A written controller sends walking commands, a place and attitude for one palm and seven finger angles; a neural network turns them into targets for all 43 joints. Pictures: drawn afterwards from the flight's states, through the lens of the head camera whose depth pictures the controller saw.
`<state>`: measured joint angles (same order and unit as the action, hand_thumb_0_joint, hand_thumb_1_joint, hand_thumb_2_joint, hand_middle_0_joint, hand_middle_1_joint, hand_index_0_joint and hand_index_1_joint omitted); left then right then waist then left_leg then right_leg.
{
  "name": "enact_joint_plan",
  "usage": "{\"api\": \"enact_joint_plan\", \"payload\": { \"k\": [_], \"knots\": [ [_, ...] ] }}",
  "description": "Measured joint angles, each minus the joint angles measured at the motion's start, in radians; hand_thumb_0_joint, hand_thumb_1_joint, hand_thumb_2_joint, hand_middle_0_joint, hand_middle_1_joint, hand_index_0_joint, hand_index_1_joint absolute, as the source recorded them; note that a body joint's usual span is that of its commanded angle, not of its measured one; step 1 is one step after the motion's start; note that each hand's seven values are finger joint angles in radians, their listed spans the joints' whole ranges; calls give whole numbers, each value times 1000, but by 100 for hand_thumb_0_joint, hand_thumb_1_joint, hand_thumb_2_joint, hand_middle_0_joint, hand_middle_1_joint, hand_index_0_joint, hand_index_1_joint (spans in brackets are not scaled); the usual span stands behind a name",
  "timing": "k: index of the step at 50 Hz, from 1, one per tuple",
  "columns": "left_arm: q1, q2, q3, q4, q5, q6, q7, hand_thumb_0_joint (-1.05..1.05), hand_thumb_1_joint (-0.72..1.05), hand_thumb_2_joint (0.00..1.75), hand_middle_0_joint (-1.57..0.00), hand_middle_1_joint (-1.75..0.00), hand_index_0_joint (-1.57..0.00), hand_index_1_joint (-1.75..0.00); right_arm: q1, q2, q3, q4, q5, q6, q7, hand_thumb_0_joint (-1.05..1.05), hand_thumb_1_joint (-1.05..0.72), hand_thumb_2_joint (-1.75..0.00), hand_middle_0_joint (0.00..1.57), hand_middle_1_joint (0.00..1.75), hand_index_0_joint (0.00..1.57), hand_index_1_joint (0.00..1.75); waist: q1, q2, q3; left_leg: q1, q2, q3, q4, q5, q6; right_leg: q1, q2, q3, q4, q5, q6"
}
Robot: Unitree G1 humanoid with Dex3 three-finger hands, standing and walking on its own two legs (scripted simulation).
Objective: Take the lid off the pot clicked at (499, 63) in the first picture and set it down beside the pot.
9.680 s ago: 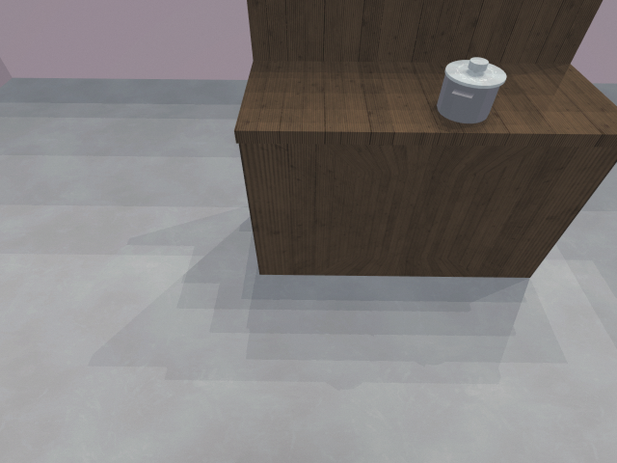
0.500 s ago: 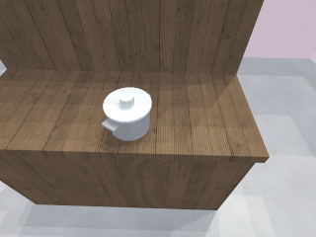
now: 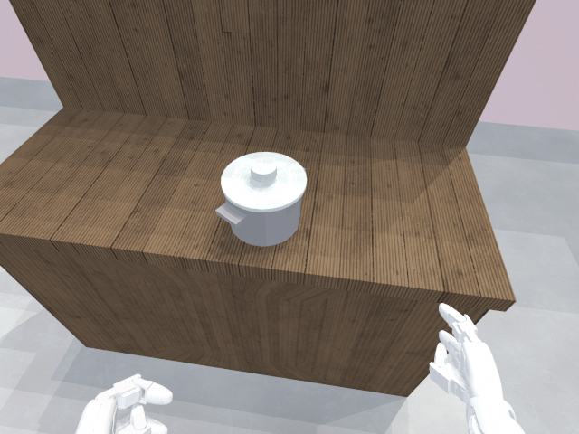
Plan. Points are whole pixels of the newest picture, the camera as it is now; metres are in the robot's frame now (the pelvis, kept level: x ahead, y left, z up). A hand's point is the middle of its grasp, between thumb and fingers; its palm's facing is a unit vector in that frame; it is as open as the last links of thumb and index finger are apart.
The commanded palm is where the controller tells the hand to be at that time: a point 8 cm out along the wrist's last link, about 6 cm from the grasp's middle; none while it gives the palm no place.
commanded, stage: lift the closed hand beside the body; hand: left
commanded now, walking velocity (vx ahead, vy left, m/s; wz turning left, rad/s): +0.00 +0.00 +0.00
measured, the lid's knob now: (263, 169) +0.53 +0.11 +0.07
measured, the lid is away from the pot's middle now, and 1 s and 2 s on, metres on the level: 0.00 0.00 0.00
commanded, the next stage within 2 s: raise the hand higher, near the body in 0.12 s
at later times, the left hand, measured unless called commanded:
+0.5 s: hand (115, 385) +0.16 +0.24 +0.02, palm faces +0.23 -0.89 -0.41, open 3.1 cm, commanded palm +0.11 +0.28 +0.05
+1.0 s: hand (96, 326) +0.20 +0.25 +0.09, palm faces +0.31 -0.86 -0.41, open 3.1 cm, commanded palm +0.15 +0.29 +0.12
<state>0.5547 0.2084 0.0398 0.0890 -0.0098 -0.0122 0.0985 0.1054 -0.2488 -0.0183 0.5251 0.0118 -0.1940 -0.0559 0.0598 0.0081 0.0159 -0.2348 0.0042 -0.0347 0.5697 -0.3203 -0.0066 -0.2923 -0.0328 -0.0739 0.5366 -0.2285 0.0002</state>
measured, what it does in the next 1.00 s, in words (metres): stands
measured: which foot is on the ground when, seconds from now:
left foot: down 0.00-1.00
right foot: down 0.00-1.00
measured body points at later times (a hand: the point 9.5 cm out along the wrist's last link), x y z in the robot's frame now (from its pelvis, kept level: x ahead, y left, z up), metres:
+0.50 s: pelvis +0.03 +0.01 +0.00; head +0.03 +0.00 +0.45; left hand +0.14 +0.28 +0.04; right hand +0.20 -0.22 -0.08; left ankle -0.01 +0.12 -0.73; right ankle +0.04 -0.12 -0.73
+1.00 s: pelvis +0.03 +0.02 +0.01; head +0.03 +0.01 +0.46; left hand +0.18 +0.30 +0.12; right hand +0.23 -0.18 -0.07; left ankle -0.01 +0.12 -0.73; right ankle +0.04 -0.12 -0.73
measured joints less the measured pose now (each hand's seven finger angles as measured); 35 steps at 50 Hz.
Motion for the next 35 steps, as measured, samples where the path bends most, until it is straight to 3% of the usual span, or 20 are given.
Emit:
{"api": "enact_joint_plan", "payload": {
  "k": [3, 8, 12, 19, 25, 35],
  "knots": [
    [32, 4, 11, -55, -1, 2, 12, 1, 90, 90, -105, -122, -105, -123, 32, 20, 19, 14, -8, 6, -9, 1, -90, -90, 20, 30, 19, 30, 8, 15, -15, 19, -3, -5, -12, -3, 2, 20, -3, -5, -11, -6, 2],
    [8, 4, 38, -16, 6, 6, 8, 1, 90, 90, -119, -138, -119, -138, 62, 60, 48, 61, -9, 40, -10, 1, -90, -90, 20, 30, 20, 30, -6, 24, -9, 24, -8, -6, -7, -14, 5, 22, -8, -6, 5, -24, 6],
    [35, 17, 55, -93, 4, 22, 4, 1, 90, 90, -125, -144, -125, -145, 106, 73, 51, 95, -13, 31, -11, 1, -90, -90, 20, 30, 20, 30, -4, 29, 1, 51, -5, 6, -26, -16, 7, 41, -5, 6, -8, -24, 7],
    [81, 29, 81, -143, 17, 0, 1, 1, 90, 90, -129, -148, -129, -149, 119, 61, 25, 135, -12, 28, -5, 2, -90, -90, 20, 30, 20, 30, -27, 41, -2, 62, -12, 17, -36, -22, 15, 44, -12, 17, -8, -33, 17],
    [136, 47, 82, -263, 18, -24, 1, 1, 90, 90, -129, -149, -129, -149, 114, 40, -1, 134, -13, 3, -13, 2, -90, -90, 20, 30, 20, 30, -13, 38, -12, 87, -13, 21, -52, -24, 19, 69, -12, 20, -26, -32, 22],
    [118, 53, 90, -359, 16, -43, -2, 1, 90, 90, -130, -149, -130, -150, 65, 41, 3, 88, -15, -10, -10, 2, -90, -90, 20, 30, 20, 30, 10, 37, -8, 118, -15, 19, -65, -23, 24, 105, -13, 18, -48, -27, 27]
  ]
}}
